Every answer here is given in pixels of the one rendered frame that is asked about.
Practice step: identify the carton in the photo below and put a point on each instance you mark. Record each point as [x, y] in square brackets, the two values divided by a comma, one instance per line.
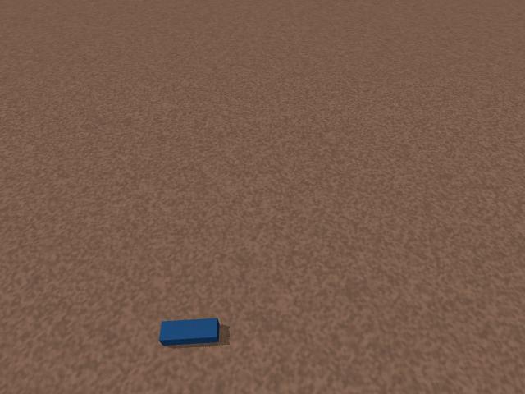
[194, 331]

